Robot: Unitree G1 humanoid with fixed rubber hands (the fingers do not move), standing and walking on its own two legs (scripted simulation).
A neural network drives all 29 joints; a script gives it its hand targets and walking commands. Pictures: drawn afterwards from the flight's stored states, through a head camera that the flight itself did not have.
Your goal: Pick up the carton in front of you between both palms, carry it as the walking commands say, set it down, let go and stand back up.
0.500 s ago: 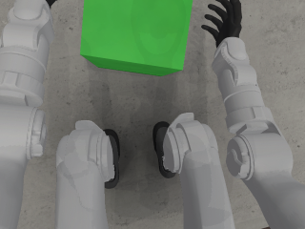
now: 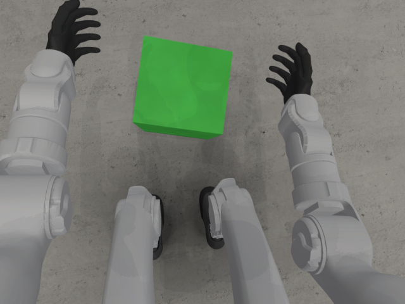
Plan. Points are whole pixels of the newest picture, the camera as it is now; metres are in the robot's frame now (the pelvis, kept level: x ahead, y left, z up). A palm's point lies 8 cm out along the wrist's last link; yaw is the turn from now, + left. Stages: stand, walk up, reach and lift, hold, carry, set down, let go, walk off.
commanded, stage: set down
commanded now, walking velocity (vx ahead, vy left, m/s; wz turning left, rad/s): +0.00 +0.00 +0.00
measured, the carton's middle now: (181, 97) +0.52 -0.01 -0.39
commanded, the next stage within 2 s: let go in 0.34 s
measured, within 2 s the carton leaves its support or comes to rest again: neither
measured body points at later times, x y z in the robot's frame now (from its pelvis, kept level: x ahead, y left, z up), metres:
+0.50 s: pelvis +0.03 +0.00 +0.14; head +0.31 +0.02 +0.49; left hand +0.53 +0.21 +0.02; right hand +0.46 -0.20 +0.02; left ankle +0.09 +0.10 -0.48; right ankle +0.10 -0.10 -0.48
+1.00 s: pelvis +0.11 -0.01 +0.24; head +0.24 +0.01 +0.67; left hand +0.37 +0.22 +0.13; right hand +0.33 -0.24 +0.15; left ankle +0.09 +0.10 -0.48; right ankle +0.10 -0.10 -0.48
